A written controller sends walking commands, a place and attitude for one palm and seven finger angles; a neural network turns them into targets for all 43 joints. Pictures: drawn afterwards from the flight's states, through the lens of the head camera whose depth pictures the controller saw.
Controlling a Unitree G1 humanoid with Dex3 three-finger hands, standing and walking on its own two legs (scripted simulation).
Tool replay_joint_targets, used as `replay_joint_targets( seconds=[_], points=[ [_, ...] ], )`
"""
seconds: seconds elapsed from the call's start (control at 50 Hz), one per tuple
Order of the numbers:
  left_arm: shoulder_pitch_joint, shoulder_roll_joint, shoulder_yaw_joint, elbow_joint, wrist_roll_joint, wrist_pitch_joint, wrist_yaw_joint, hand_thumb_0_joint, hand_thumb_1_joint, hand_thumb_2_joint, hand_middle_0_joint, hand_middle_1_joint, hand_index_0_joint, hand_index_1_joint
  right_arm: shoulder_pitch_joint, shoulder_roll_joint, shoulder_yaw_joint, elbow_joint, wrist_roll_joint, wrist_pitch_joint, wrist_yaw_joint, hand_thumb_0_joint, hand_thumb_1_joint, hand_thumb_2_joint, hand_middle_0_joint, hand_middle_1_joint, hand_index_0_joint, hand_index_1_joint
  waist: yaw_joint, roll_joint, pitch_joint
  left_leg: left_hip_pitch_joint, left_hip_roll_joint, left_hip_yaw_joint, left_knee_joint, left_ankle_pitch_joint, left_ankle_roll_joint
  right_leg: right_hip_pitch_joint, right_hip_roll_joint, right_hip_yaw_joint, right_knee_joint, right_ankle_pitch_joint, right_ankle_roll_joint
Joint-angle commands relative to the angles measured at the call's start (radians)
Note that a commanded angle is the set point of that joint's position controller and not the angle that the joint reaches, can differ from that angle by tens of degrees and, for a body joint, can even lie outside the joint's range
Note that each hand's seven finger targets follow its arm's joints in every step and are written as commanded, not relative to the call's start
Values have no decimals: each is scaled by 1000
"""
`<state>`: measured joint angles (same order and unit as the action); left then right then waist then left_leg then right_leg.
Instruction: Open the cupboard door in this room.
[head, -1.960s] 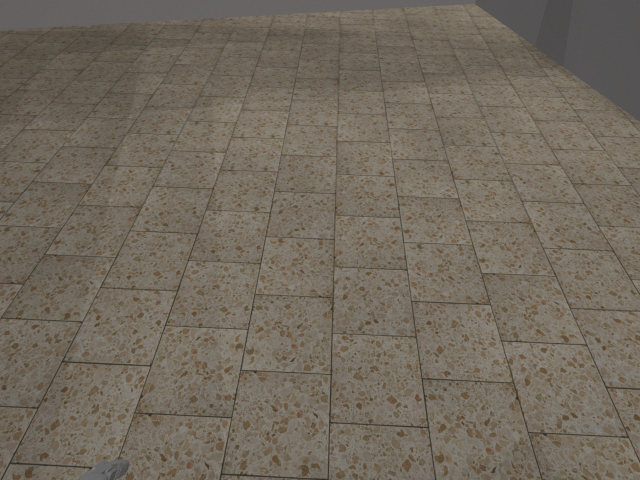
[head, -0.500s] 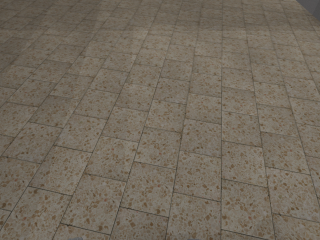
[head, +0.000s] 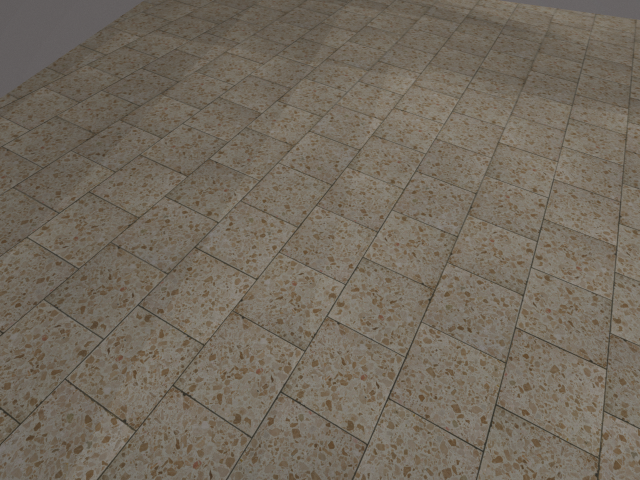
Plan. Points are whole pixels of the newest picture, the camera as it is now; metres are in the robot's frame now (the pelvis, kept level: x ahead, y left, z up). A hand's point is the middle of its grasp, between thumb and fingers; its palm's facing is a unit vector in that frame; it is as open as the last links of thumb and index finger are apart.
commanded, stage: turn or walk to find it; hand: left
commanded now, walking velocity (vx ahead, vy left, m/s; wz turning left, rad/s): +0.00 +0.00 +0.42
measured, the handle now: out of the picture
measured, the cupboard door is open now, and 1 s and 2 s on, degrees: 0 0 0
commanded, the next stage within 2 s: stand and wait in 1.56 s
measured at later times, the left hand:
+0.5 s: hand out of the picture +0.04 +0.20 -0.14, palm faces +0.22 -0.93 -0.29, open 7.3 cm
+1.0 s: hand out of the picture -0.12 +0.22 -0.18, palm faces +0.45 -0.86 -0.24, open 7.3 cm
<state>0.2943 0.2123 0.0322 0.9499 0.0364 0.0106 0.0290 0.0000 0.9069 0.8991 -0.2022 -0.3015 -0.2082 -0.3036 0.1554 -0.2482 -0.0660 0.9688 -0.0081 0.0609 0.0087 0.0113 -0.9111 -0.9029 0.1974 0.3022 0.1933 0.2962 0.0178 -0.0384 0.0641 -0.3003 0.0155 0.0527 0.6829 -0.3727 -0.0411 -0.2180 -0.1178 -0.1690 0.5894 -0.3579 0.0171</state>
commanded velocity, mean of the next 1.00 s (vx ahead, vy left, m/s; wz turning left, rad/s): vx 0.00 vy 0.00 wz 0.42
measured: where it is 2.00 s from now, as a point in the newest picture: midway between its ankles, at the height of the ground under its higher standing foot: outside the picture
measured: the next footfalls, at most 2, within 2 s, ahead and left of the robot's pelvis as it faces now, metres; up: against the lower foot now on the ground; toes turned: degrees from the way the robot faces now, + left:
left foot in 0.02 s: +0.03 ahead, +0.12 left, +0.00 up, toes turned +5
right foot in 0.44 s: +0.04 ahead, -0.11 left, +0.00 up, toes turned +7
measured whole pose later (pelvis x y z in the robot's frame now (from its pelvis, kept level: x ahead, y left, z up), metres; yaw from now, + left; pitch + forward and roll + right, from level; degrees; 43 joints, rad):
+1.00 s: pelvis -0.06 +0.02 +0.00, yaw +24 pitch -1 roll +0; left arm 0.25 0.26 0.07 0.99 0.03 0.07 0.02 0.00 0.91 0.90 -0.20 -0.30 -0.20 -0.30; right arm 0.17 -0.18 -0.04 0.96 -0.02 0.02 -0.01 0.01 -0.91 -0.90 0.20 0.30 0.20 0.30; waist 0.02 -0.07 0.06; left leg -0.25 -0.01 0.06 0.55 -0.30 0.05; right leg -0.44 -0.10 -0.08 1.02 -0.46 0.06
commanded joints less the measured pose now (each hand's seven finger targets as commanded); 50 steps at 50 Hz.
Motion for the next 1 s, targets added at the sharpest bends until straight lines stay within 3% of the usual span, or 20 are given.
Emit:
replay_joint_targets(
  seconds=[0.0, 0.02, 0.06, 0.14, 0.3, 0.38, 0.4, 0.42, 0.44, 0.48, 0.5, 0.54, 0.74, 0.8, 0.82, 0.84, 0.86, 0.88, 0.94, 0.98],
  points=[
    [42, 122, 43, -84, -23, 3, -2, 0, 900, 900, -200, -300, -200, -300, 110, -224, -37, -53, -11, -52, -4, 0, -900, -900, 200, 300, 200, 300, -49, 303, -164, 393, 334, -364, -304, 732, 168, -307, -7, 10, 324, -122, 42],
    [-21, 117, 28, -110, -11, 14, 5, 0, 900, 900, -200, -300, -200, -300, 161, -247, -40, -46, 0, -43, -8, 0, -900, -900, 200, 300, 200, 300, -74, 264, -153, 328, 400, -364, -300, 864, 239, -314, 7, 83, 449, -296, 43],
    [-90, 126, 38, -89, -18, 26, 5, 0, 900, 900, -200, -300, -200, -300, 107, -194, -29, -41, -8, -47, -30, 0, -900, -900, 200, 300, 200, 300, -69, 260, -91, 217, 316, -336, -323, 705, 239, -338, 2, 160, 541, -205, 47],
    [-39, 113, 41, -51, -20, 24, -13, 0, 900, 900, -200, -300, -200, -300, 28, -153, -15, -73, -6, -57, -32, 0, -900, -900, 200, 300, 200, 300, -26, 181, -92, 186, 214, -233, -330, 630, 208, -290, 15, 144, 501, -72, 60],
    [-80, 79, 39, -94, -25, 22, -7, 0, 900, 900, -200, -300, -200, -300, 49, -159, -33, -77, -18, -42, -24, 0, -900, -900, 200, 300, 200, 300, -41, 174, -72, 115, 201, -345, -342, 470, 222, -174, 67, 133, 218, -81, 51],
    [7, 90, 43, -81, -28, 5, 0, 0, 900, 900, -200, -300, -200, -300, 22, -151, -38, -90, -12, -36, -17, 0, -900, -900, 200, 300, 200, 300, 7, 156, -93, -13, 149, -350, -254, 398, 171, 49, 88, 120, -77, 92, 41],
    [39, 121, 50, -78, -22, -5, 4, 0, 900, 900, -200, -300, -200, -300, 24, -121, -36, -96, -5, -37, -12, 0, -900, -900, 200, 300, 200, 300, 25, 67, -101, -100, 95, -308, -172, 273, 124, 153, 31, 170, -204, 152, 31],
    [44, 215, 67, -85, -5, -18, 13, 0, 900, 900, -200, -300, -200, -300, 55, -52, -26, -112, 3, -36, -6, 0, -900, -900, 200, 300, 200, 300, 20, -204, -107, -272, -47, -156, 52, 19, 45, 246, -215, 442, -310, 175, -53],
    [32, 251, 69, -105, -11, -14, 9, 0, 900, 900, -200, -300, -200, -300, 49, -71, -37, -121, -11, -29, -8, 0, -900, -900, 200, 300, 200, 300, 30, -256, -94, -266, -73, -115, 260, -184, 25, 109, -352, 520, -341, 180, -147],
    [-61, 195, 62, -126, -14, -13, 11, 0, 900, 900, -200, -300, -200, -300, 32, -88, -47, -90, -16, -7, 1, 0, -900, -900, 200, 300, 200, 300, -4, -171, -3, -248, -24, -145, 484, -97, 26, -70, -274, 451, -381, 13, -155],
    [-102, 163, 49, -132, -15, -14, 8, 0, 900, 900, -200, -300, -200, -300, 55, -77, -45, -67, -18, -4, 7, 0, -900, -900, 200, 300, 200, 300, -31, -102, 18, -245, -12, -132, 525, -27, 17, -83, -215, 355, -360, 42, -133],
    [-126, 133, 43, -136, -14, -20, 10, 0, 900, 900, -200, -300, -200, -300, 107, -57, -38, -39, -19, -2, 12, 0, -900, -900, 200, 300, 200, 300, -48, -116, 1, -235, 0, -96, 530, 33, -2, -46, -170, 239, -329, 150, -116],
    [32, 194, 64, -49, -2, -14, 10, 0, 900, 900, -200, -300, -200, -300, -6, -23, -7, -57, 0, -19, 4, 0, -900, -900, 200, 300, 200, 300, 38, -156, -86, -117, 7, 13, 104, -107, -11, 145, -233, 171, -195, 558, -171],
    [-2, 204, 68, -38, -8, -5, 8, 0, 900, 900, -200, -300, -200, -300, 63, -32, -5, -39, 0, -29, -3, 0, -900, -900, 200, 300, 200, 300, -6, -152, -115, 23, -1, 48, -105, 23, 3, 96, -224, 115, -115, 539, -119],
    [-22, 191, 67, -37, -15, 0, 6, 0, 900, 900, -200, -300, -200, -300, 102, -48, -8, -32, -1, -35, -1, 0, -900, -900, 200, 300, 200, 300, -33, -95, -116, 131, 15, 34, -241, 146, 14, 21, -202, 71, -45, 449, -73],
    [-9, 146, 63, -55, -22, 10, 2, 0, 900, 900, -200, -300, -200, -300, 135, -120, -23, -28, -9, -46, -2, 0, -900, -900, 200, 300, 200, 300, -48, 101, -136, 250, 152, -142, -328, 295, 65, -135, -118, 9, 114, 220, -8],
    [-20, 83, 45, -94, -23, 16, -5, 0, 900, 900, -200, -300, -200, -300, 152, -210, -41, -36, -13, -46, -7, 0, -900, -900, 200, 300, 200, 300, -54, 360, -103, 282, 375, -407, -373, 586, 186, -346, -2, -6, 313, -254, 57],
    [-101, 104, 41, -100, -13, 30, 3, 0, 900, 900, -200, -300, -200, -300, 182, -211, -45, -16, -14, -44, -16, 0, -900, -900, 200, 300, 200, 300, -96, 296, -93, 179, 382, -406, -393, 495, 235, -314, 3, 94, 447, -271, 44],
    [-91, 105, 52, -60, -14, 28, -12, 0, 900, 900, -200, -300, -200, -300, 47, -139, -19, -47, -14, -51, -31, 0, -900, -900, 200, 300, 200, 300, -30, 203, -30, 114, 256, -282, -385, 420, 199, -336, -5, 149, 535, -78, 47],
    [-58, 104, 51, -38, -16, 27, -16, 0, 900, 900, -200, -300, -200, -300, 43, -135, -16, -54, -9, -59, -33, 0, -900, -900, 200, 300, 200, 300, -23, 170, -61, 154, 217, -244, -376, 500, 191, -316, 8, 143, 518, -35, 59]
  ],
)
